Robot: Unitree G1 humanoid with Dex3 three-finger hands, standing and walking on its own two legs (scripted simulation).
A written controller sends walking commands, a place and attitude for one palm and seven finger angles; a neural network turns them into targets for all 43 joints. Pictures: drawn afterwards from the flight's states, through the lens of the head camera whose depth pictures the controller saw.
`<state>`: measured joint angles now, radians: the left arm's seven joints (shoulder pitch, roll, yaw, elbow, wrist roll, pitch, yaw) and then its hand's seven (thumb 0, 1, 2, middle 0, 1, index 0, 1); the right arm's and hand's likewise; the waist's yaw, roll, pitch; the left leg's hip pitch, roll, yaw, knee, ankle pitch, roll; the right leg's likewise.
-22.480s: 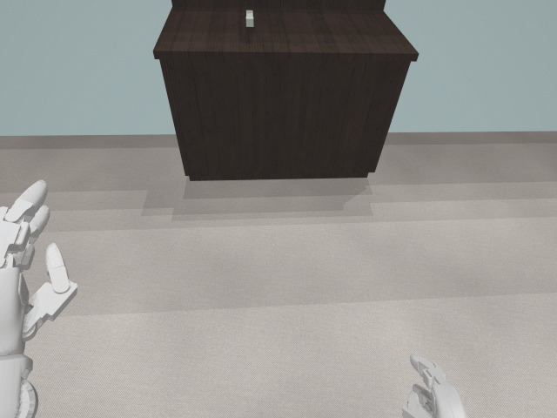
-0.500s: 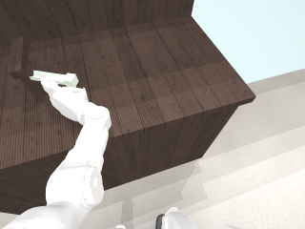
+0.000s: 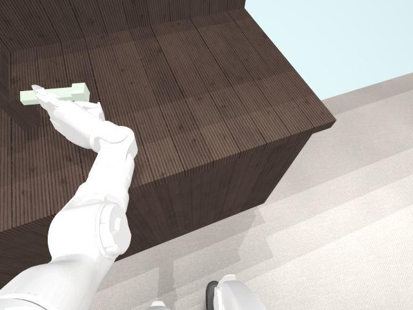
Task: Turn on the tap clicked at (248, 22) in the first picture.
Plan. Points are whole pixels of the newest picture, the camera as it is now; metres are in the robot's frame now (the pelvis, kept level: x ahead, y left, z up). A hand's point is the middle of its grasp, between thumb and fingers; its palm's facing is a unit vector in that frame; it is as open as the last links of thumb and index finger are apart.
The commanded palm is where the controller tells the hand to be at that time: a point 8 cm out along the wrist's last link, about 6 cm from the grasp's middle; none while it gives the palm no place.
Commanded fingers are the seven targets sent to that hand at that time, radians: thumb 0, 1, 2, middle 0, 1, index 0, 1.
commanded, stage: lift the hand up off the lever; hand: left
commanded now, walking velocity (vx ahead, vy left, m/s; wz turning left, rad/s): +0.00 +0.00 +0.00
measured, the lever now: (80, 93) +0.54 +0.21 +0.08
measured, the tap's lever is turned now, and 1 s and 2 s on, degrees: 77 78 78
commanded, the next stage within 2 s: none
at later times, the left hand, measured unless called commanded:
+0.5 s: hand (92, 107) +0.49 +0.18 +0.09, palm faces +0.80 -0.59 -0.14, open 7.8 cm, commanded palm +0.43 +0.20 +0.09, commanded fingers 0.00 0.90 0.90 -0.15 -0.15 -0.15 -0.15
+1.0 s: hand (94, 105) +0.48 +0.17 +0.10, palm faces +0.80 -0.59 -0.15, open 7.8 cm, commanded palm +0.42 +0.19 +0.11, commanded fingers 0.00 0.90 0.90 -0.15 -0.15 -0.15 -0.15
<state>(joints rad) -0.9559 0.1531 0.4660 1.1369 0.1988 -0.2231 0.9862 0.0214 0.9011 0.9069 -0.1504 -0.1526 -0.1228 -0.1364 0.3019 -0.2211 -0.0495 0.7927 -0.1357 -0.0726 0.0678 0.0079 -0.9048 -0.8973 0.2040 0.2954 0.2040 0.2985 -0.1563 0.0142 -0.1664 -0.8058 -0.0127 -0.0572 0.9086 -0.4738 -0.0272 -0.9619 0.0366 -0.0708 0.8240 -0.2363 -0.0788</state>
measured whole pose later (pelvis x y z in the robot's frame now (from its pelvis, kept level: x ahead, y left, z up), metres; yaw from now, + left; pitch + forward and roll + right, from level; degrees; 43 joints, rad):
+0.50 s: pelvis +0.01 +0.01 +0.01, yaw +0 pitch +19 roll +0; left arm -0.85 0.07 0.42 0.99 0.17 -0.16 0.96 0.02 0.90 0.90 -0.15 -0.15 -0.15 -0.15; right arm 0.28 -0.20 -0.05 0.77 -0.14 -0.06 0.08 0.01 -0.90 -0.90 0.20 0.30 0.20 0.30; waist -0.11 0.02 -0.17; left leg -0.71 -0.02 -0.06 0.86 -0.47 -0.02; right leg -0.87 0.03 -0.07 0.79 -0.24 -0.07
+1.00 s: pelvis +0.01 +0.00 +0.02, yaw +0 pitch +16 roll +1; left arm -0.84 0.05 0.40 0.93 0.16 -0.09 0.96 0.02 0.90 0.90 -0.15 -0.15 -0.15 -0.15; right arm 0.27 -0.21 -0.05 0.78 -0.13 -0.04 0.05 0.01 -0.90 -0.90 0.20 0.30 0.20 0.30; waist -0.10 0.03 -0.15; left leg -0.65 -0.02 -0.06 0.81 -0.44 -0.03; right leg -0.81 0.03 -0.07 0.75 -0.22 -0.08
